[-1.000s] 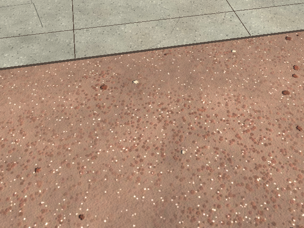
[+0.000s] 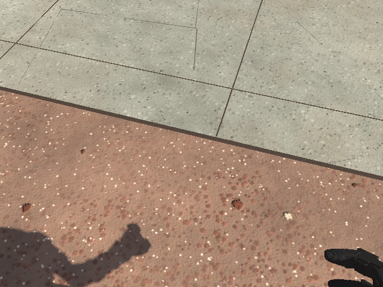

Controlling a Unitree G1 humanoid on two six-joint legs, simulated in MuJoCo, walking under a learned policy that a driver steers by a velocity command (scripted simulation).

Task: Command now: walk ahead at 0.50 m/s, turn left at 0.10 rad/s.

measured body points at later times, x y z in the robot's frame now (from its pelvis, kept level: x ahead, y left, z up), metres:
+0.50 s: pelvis +0.27 -0.03 +0.00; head +0.30 -0.04 +0.45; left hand +0.51 +0.17 -0.09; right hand +0.25 -0.32 -0.13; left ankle +0.11 +0.11 -0.72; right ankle +0.39 -0.15 -0.72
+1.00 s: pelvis +0.56 -0.08 +0.00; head +0.58 -0.09 +0.45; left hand +0.72 +0.17 -0.11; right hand +0.67 -0.40 -0.07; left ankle +0.72 -0.03 -0.73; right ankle +0.39 -0.14 -0.72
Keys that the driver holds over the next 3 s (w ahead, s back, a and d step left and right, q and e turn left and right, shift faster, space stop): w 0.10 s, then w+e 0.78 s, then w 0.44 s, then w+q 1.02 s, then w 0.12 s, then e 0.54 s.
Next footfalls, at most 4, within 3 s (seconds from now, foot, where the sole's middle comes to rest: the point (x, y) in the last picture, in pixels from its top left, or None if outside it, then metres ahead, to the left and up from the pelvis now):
0.52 right None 0.43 -0.15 -0.76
0.98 left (228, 207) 0.75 -0.04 -0.76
1.50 right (318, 187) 0.87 -0.39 -0.76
2.00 left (271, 120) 1.22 -0.23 -0.76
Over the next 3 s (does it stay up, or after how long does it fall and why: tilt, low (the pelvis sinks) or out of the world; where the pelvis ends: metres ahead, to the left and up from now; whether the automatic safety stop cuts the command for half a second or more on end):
stays up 1.47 -0.32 0.01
